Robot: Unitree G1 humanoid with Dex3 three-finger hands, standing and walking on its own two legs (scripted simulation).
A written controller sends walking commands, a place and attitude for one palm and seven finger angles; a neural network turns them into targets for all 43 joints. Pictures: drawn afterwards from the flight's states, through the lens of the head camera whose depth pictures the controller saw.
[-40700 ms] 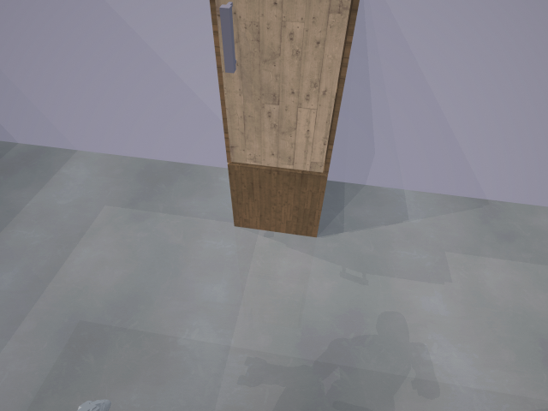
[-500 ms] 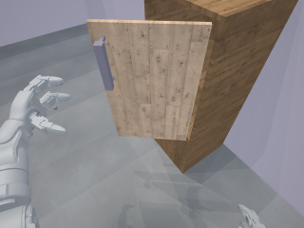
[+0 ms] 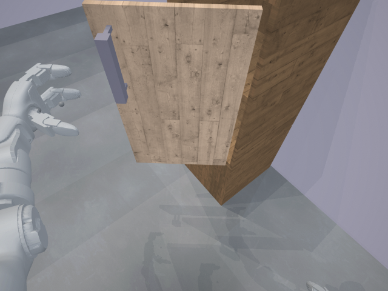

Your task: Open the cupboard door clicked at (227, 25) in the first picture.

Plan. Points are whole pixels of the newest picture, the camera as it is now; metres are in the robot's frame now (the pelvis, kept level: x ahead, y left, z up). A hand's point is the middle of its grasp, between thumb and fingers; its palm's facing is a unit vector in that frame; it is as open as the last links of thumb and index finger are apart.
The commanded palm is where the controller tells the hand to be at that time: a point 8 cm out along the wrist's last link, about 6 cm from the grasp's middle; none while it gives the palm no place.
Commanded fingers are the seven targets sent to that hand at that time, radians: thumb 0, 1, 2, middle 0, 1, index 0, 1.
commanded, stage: move the hooked fingers beside the handle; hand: left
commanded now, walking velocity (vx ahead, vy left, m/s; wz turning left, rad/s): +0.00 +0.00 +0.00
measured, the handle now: (115, 66) +0.58 +0.18 +0.13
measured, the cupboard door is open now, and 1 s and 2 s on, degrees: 50 50 50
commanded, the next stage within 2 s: slide the fingers in behind the handle in 1.34 s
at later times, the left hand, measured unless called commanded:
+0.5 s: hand (84, 73) +0.53 +0.23 +0.15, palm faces -0.05 -1.00 +0.01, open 13.9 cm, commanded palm +0.51 +0.29 +0.14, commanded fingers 0.00 -0.50 0.30 -0.30 -1.20 -0.30 -1.20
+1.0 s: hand (83, 73) +0.54 +0.24 +0.14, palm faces -0.03 -1.00 +0.01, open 13.9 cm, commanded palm +0.52 +0.29 +0.14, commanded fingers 0.00 -0.50 0.30 -0.30 -1.20 -0.30 -1.20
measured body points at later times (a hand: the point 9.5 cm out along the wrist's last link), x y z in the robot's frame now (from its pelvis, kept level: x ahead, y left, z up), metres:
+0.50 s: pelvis +0.01 +0.01 -0.01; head +0.11 +0.02 +0.43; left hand +0.52 +0.29 +0.15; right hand -0.03 -0.26 -0.11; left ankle -0.04 +0.11 -0.73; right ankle +0.02 -0.11 -0.73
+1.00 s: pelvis +0.03 +0.01 -0.01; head +0.14 +0.03 +0.43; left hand +0.54 +0.30 +0.14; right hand +0.01 -0.26 -0.12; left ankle -0.04 +0.11 -0.73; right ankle +0.03 -0.11 -0.73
